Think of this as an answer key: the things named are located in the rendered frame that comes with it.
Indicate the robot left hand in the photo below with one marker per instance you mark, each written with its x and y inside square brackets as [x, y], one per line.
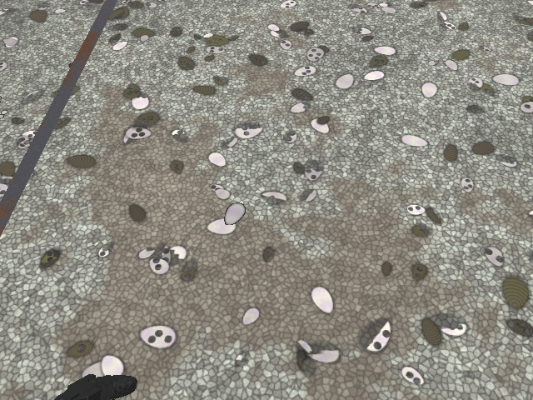
[107, 387]

